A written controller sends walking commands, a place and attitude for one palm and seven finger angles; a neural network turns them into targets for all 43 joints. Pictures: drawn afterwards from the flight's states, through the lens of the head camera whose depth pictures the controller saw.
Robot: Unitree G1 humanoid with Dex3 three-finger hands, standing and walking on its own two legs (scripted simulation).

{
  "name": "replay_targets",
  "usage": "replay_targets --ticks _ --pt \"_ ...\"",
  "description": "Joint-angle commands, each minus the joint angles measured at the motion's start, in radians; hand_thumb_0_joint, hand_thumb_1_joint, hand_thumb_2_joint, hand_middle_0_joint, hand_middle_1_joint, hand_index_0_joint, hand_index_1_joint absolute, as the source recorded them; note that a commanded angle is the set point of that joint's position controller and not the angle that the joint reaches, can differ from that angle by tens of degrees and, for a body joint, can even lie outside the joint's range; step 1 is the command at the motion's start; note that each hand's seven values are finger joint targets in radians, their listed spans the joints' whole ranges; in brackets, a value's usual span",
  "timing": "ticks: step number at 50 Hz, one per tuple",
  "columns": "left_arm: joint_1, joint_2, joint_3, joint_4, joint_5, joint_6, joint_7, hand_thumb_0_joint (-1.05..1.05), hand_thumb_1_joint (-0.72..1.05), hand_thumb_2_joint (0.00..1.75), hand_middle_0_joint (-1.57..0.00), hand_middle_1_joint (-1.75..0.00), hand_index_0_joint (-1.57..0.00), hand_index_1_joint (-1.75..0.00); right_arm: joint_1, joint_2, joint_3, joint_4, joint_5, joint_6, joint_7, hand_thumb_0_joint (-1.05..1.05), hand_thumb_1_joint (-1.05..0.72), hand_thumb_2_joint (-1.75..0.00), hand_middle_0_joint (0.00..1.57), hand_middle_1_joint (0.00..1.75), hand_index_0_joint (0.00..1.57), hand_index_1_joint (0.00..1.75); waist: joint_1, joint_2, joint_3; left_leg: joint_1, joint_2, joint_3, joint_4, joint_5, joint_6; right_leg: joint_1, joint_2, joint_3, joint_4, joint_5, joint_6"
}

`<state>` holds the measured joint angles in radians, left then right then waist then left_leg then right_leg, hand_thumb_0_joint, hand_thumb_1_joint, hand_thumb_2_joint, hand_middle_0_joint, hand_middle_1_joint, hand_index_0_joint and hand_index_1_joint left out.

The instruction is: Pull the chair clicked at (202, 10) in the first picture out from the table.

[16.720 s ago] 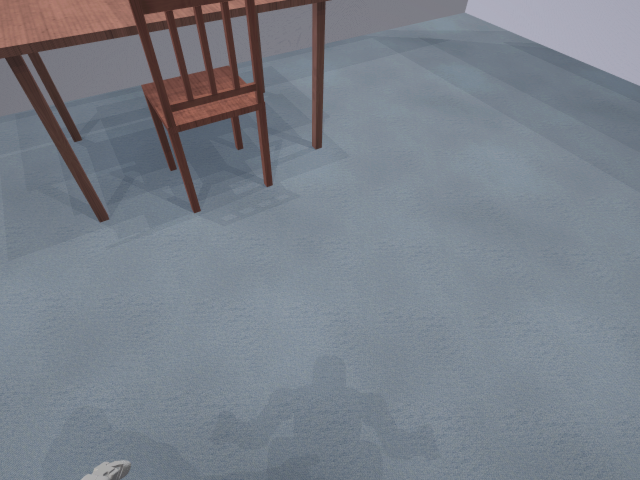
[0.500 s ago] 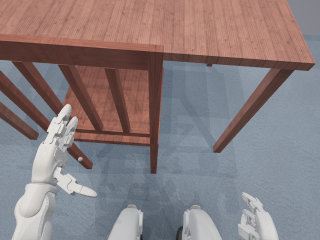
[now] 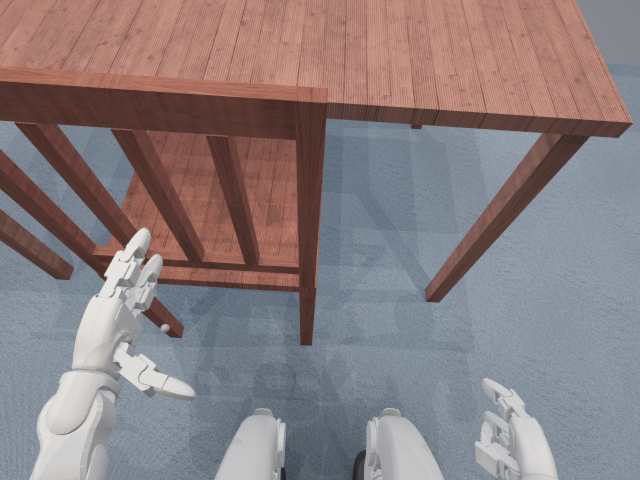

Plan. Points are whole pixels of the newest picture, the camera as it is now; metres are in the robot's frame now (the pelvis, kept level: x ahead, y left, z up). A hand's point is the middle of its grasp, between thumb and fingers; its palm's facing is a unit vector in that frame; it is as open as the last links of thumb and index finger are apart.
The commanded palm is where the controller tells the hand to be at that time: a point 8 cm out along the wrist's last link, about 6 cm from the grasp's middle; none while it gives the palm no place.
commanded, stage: aim the fingers beside a spindle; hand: left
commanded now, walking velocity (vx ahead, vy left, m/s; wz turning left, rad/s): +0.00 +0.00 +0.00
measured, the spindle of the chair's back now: (170, 206) +0.44 +0.22 +0.02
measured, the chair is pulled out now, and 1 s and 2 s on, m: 0.00 0.00 0.00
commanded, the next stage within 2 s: push the fingers through the gap in 1.56 s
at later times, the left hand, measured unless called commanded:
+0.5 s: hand (161, 317) +0.29 +0.18 +0.05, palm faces -0.04 -1.00 -0.09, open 16.9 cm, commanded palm +0.27 +0.25 +0.03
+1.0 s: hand (167, 334) +0.28 +0.19 +0.00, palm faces -0.05 -1.00 -0.03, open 16.9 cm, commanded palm +0.27 +0.24 +0.03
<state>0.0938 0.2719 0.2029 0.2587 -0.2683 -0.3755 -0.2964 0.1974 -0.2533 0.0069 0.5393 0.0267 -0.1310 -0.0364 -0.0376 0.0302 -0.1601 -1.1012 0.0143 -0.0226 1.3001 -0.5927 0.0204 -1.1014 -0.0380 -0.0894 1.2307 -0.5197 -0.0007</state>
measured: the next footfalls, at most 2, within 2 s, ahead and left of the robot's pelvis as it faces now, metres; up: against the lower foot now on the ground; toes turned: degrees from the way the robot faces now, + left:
none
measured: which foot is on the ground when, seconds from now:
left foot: down 0.00-1.00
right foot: down 0.00-1.00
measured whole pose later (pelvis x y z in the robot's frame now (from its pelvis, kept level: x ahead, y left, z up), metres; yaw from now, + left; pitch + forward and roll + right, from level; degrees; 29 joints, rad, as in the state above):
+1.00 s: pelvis +0.00 +0.00 +0.00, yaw +0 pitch +22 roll -3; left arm 0.11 0.28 0.20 0.25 -0.27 -0.37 -0.29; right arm 0.19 -0.25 0.01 0.54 0.03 -0.12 -0.04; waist -0.04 0.03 -0.16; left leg -1.10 0.02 -0.03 1.30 -0.59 0.02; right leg -1.10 -0.03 -0.09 1.23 -0.51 -0.01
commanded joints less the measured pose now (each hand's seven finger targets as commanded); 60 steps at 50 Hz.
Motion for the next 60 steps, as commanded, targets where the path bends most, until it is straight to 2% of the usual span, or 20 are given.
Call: replay_targets --ticks 1,4,6,10,15,18,19,22,25,27,31,35,39,42,44,47,50,54,56,60 --pt "-0.102 0.183 0.070 -0.469 -0.010 -0.145 0.029 0.00 -0.50 0.30 -0.06 -0.08 -0.06 -0.08 0.021 -0.137 -0.065 -0.140 -0.014 -0.067 -0.013 0.00 -0.90 -0.90 0.20 0.30 0.20 0.30 0.019 0.112 -0.477 0.382 -0.003 -0.043 -0.212 0.490 -0.013 0.269 0.029 0.033 -0.142 0.283 -0.027" --pt "-0.066 0.217 0.135 -0.391 0.011 -0.144 0.087 0.00 -0.50 0.30 -0.06 -0.08 -0.06 -0.08 0.014 -0.132 -0.062 -0.113 -0.021 -0.056 -0.011 0.00 -0.90 -0.90 0.20 0.30 0.20 0.30 0.016 0.076 -0.398 0.315 -0.005 -0.045 -0.210 0.463 -0.016 0.252 0.032 0.025 -0.136 0.269 -0.027" --pt "-0.038 0.153 0.109 -0.244 0.025 -0.111 0.095 0.00 -0.50 0.30 -0.06 -0.08 -0.06 -0.08 0.005 -0.130 -0.059 -0.107 -0.017 -0.039 -0.004 0.00 -0.90 -0.90 0.20 0.30 0.20 0.30 0.000 0.026 -0.287 0.230 -0.009 -0.037 -0.208 0.364 -0.016 0.218 0.035 0.018 -0.139 0.219 -0.022" --pt "-0.011 0.070 0.042 -0.066 0.015 -0.046 0.036 0.00 -0.50 0.30 -0.06 -0.08 -0.06 -0.08 0.004 -0.149 -0.057 -0.122 -0.002 -0.016 0.004 0.00 -0.90 -0.90 0.20 0.30 0.20 0.30 -0.014 -0.038 -0.220 0.143 -0.019 -0.026 -0.206 0.238 -0.007 0.200 0.039 0.023 -0.162 0.145 -0.020" --pt "-0.110 0.118 0.008 -0.384 -0.010 -0.094 -0.012 0.00 -0.50 0.30 -0.06 -0.08 -0.06 -0.08 0.005 -0.145 -0.066 -0.165 -0.002 -0.042 -0.009 0.00 -0.90 -0.90 0.20 0.30 0.20 0.30 0.000 0.062 -0.447 0.304 -0.008 -0.036 -0.200 0.402 -0.002 0.279 0.028 0.037 -0.149 0.261 -0.024" --pt "-0.087 0.185 0.072 -0.497 -0.008 -0.147 0.044 0.00 -0.50 0.30 -0.06 -0.08 -0.06 -0.08 0.021 -0.134 -0.065 -0.141 -0.015 -0.058 -0.017 0.00 -0.90 -0.90 0.20 0.30 0.20 0.30 0.015 0.085 -0.468 0.371 -0.004 -0.040 -0.207 0.489 -0.012 0.284 0.031 0.036 -0.148 0.298 -0.026" --pt "-0.080 0.218 0.102 -0.495 0.001 -0.157 0.070 0.00 -0.50 0.30 -0.06 -0.08 -0.06 -0.08 0.021 -0.134 -0.064 -0.128 -0.018 -0.058 -0.018 0.00 -0.90 -0.90 0.20 0.30 0.20 0.30 0.014 0.084 -0.452 0.355 -0.004 -0.043 -0.204 0.492 -0.014 0.270 0.034 0.034 -0.140 0.297 -0.027" --pt "-0.040 0.158 0.105 -0.311 0.023 -0.133 0.110 0.00 -0.50 0.30 -0.06 -0.08 -0.06 -0.08 0.003 -0.124 -0.059 -0.107 -0.019 -0.041 -0.009 0.00 -0.90 -0.90 0.20 0.30 0.20 0.30 0.000 0.036 -0.307 0.251 -0.010 -0.037 -0.205 0.384 -0.015 0.226 0.035 0.021 -0.139 0.233 -0.023" --pt "-0.002 0.090 0.067 -0.077 0.028 -0.075 0.079 0.00 -0.50 0.30 -0.06 -0.08 -0.06 -0.08 -0.004 -0.138 -0.056 -0.105 -0.010 -0.016 0.001 0.00 -0.90 -0.90 0.20 0.30 0.20 0.30 -0.016 -0.040 -0.190 0.127 -0.021 -0.021 -0.198 0.220 -0.009 0.189 0.039 0.027 -0.166 0.124 -0.019" --pt "-0.031 0.088 0.049 -0.068 0.016 -0.051 0.034 0.00 -0.50 0.30 -0.06 -0.08 -0.06 -0.08 -0.005 -0.151 -0.057 -0.124 -0.002 -0.011 0.001 0.00 -0.90 -0.90 0.20 0.30 0.20 0.30 -0.011 -0.041 -0.221 0.114 -0.024 -0.018 -0.198 0.200 -0.005 0.216 0.036 0.038 -0.171 0.118 -0.021" --pt "-0.095 0.127 0.029 -0.321 -0.017 -0.085 -0.024 0.00 -0.50 0.30 -0.06 -0.08 -0.06 -0.08 -0.005 -0.147 -0.063 -0.163 0.002 -0.034 -0.009 0.00 -0.90 -0.90 0.20 0.30 0.20 0.30 -0.001 0.038 -0.423 0.244 -0.017 -0.019 -0.195 0.340 0.005 0.316 0.030 0.053 -0.165 0.248 -0.022" --pt "-0.071 0.210 0.104 -0.495 -0.022 -0.165 0.035 0.00 -0.50 0.30 -0.06 -0.08 -0.06 -0.08 0.013 -0.129 -0.060 -0.133 -0.014 -0.060 -0.020 0.00 -0.90 -0.90 0.20 0.30 0.20 0.30 0.019 0.103 -0.467 0.335 -0.010 -0.030 -0.206 0.461 -0.006 0.311 0.034 0.045 -0.152 0.302 -0.027" --pt "-0.019 0.184 0.142 -0.241 0.006 -0.133 0.083 0.00 -0.50 0.30 -0.06 -0.08 -0.06 -0.08 -0.001 -0.130 -0.059 -0.092 -0.014 -0.043 -0.013 0.00 -0.90 -0.90 0.20 0.30 0.20 0.30 -0.005 0.012 -0.272 0.194 -0.013 -0.030 -0.201 0.316 -0.007 0.236 0.040 0.031 -0.162 0.193 -0.020" --pt "-0.032 0.103 0.069 -0.073 0.014 -0.077 0.047 0.00 -0.50 0.30 -0.06 -0.08 -0.06 -0.08 -0.008 -0.146 -0.055 -0.101 -0.005 -0.027 -0.004 0.00 -0.90 -0.90 0.20 0.30 0.20 0.30 -0.017 -0.010 -0.184 0.111 -0.022 -0.021 -0.199 0.181 -0.008 0.180 0.038 0.035 -0.172 0.086 -0.020" --pt "-0.015 0.068 0.023 -0.068 0.000 -0.049 0.001 0.00 -0.50 0.30 -0.06 -0.08 -0.06 -0.08 -0.002 -0.154 -0.057 -0.126 0.003 -0.027 -0.002 0.00 -0.90 -0.90 0.20 0.30 0.20 0.30 -0.018 -0.027 -0.230 0.122 -0.023 -0.018 -0.199 0.201 0.001 0.223 0.035 0.043 -0.182 0.115 -0.021" --pt "-0.125 0.116 0.015 -0.280 -0.014 -0.080 -0.031 0.00 -0.50 0.30 -0.06 -0.08 -0.06 -0.08 -0.005 -0.153 -0.063 -0.151 0.004 -0.043 -0.012 0.00 -0.90 -0.90 0.20 0.30 0.20 0.30 -0.011 0.036 -0.387 0.223 -0.016 -0.022 -0.194 0.299 0.006 0.281 0.028 0.051 -0.169 0.206 -0.021" --pt "-0.130 0.201 0.075 -0.484 -0.020 -0.144 0.015 0.00 -0.50 0.30 -0.06 -0.08 -0.06 -0.08 0.009 -0.140 -0.062 -0.145 -0.010 -0.064 -0.020 0.00 -0.90 -0.90 0.20 0.30 0.20 0.30 0.016 0.095 -0.482 0.331 -0.010 -0.034 -0.209 0.415 -0.002 0.303 0.032 0.048 -0.158 0.260 -0.026" --pt "-0.045 0.245 0.178 -0.371 0.002 -0.157 0.100 0.00 -0.50 0.30 -0.06 -0.08 -0.06 -0.08 0.001 -0.126 -0.062 -0.104 -0.017 -0.056 -0.016 0.00 -0.90 -0.90 0.20 0.30 0.20 0.30 0.022 0.053 -0.375 0.268 -0.011 -0.035 -0.212 0.409 -0.010 0.282 0.036 0.034 -0.152 0.255 -0.026" --pt "-0.023 0.169 0.137 -0.207 0.014 -0.120 0.099 0.00 -0.50 0.30 -0.06 -0.08 -0.06 -0.08 -0.010 -0.126 -0.057 -0.094 -0.015 -0.035 -0.006 0.00 -0.90 -0.90 0.20 0.30 0.20 0.30 -0.001 0.004 -0.254 0.181 -0.015 -0.028 -0.206 0.303 -0.012 0.232 0.040 0.028 -0.156 0.189 -0.020" --pt "-0.004 0.067 0.035 -0.032 0.005 -0.044 0.014 0.00 -0.50 0.30 -0.06 -0.08 -0.06 -0.08 -0.005 -0.152 -0.055 -0.121 0.004 -0.015 0.001 0.00 -0.90 -0.90 0.20 0.30 0.20 0.30 -0.019 -0.046 -0.192 0.110 -0.024 -0.017 -0.205 0.182 -0.003 0.205 0.039 0.037 -0.185 0.098 -0.018"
